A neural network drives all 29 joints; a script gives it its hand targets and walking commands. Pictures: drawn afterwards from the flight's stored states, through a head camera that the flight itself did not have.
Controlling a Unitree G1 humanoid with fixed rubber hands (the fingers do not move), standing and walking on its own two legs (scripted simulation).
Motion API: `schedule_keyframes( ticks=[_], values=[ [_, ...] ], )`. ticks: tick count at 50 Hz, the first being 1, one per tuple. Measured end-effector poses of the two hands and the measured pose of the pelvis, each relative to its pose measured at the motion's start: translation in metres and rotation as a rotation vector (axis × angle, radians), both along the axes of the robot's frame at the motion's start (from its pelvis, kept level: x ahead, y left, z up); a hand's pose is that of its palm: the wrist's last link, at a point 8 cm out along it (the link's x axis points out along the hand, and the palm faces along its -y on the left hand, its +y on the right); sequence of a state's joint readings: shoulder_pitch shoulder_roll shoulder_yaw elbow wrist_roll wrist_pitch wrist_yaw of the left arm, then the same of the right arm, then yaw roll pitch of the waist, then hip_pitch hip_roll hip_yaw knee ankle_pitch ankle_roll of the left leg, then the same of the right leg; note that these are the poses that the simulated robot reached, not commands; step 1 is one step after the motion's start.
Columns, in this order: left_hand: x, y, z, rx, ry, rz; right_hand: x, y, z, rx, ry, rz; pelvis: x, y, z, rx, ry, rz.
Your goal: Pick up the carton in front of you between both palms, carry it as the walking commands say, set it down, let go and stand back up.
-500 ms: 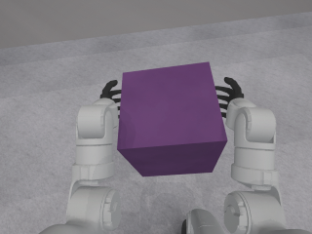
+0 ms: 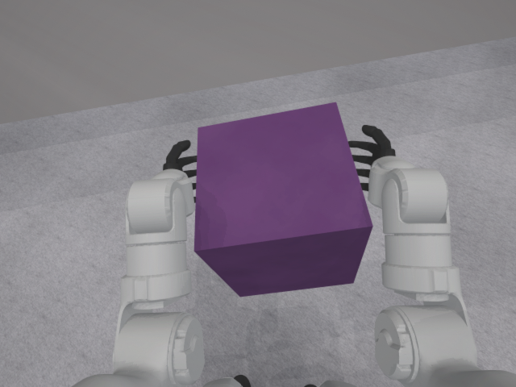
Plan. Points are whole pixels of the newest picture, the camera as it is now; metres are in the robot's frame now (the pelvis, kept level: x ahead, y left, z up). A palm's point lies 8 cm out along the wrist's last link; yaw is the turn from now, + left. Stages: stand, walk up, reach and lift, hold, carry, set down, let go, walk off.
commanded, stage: carry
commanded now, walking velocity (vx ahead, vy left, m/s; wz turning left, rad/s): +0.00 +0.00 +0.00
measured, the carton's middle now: (282, 211) +0.37 -0.01 +0.02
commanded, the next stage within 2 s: hold in 1.52 s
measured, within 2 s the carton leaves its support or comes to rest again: neither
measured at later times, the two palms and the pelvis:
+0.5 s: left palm (182, 213) +0.36 +0.15 +0.05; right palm (371, 209) +0.35 -0.15 +0.05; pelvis +0.06 +0.01 -0.01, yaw -1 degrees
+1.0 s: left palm (176, 242) +0.31 +0.15 +0.05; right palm (379, 237) +0.30 -0.15 +0.05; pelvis +0.01 +0.01 +0.00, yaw -1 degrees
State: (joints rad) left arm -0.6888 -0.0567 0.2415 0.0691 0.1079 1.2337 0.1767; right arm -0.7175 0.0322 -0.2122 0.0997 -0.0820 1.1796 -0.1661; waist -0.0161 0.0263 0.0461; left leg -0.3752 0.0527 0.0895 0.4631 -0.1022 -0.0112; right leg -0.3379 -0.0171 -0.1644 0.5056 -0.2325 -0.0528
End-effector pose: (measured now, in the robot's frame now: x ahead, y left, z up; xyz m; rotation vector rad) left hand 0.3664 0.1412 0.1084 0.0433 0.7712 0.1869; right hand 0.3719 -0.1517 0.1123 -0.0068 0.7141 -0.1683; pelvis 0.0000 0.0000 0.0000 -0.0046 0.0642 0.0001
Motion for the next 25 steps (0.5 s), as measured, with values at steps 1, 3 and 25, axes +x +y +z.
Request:
schedule_keyframes(
  ticks=[1,3,25],
  values=[
    [0.005,0.003,0.002,-0.008,-0.009,0.002,0.005,0.003,0.004,-0.006,-0.009,-0.001,0.006,0.001,0.0,0.006,0.0,-0.003],
    [0.014,0.008,0.004,-0.021,-0.014,0.007,0.015,0.009,0.009,-0.014,-0.015,0.001,0.018,0.002,0.001,0.014,0.006,-0.009],
    [-0.011,0.004,-0.059,0.002,-0.033,-0.045,-0.024,0.005,-0.059,-0.034,-0.023,-0.023,0.058,0.009,-0.006,0.01,-0.007,-0.019]
  ],
)
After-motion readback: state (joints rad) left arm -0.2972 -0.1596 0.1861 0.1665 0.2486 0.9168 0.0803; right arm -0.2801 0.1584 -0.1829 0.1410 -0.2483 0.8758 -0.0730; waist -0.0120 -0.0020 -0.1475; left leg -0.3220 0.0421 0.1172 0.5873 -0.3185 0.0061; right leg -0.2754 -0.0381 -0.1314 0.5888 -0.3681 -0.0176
